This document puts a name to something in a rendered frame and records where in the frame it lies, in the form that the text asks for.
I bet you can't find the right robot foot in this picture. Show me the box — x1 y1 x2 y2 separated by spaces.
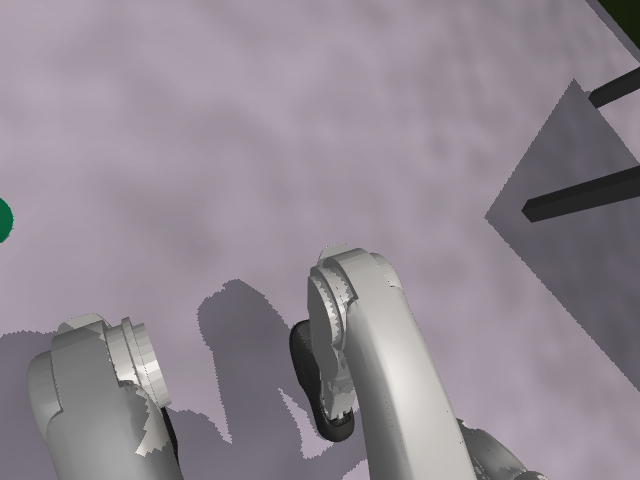
289 320 354 442

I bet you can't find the mug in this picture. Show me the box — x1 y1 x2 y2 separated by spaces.
0 198 13 243

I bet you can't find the left robot foot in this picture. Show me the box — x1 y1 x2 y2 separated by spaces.
161 407 181 471

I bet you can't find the right robot hand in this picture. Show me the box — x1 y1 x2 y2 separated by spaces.
456 418 529 480

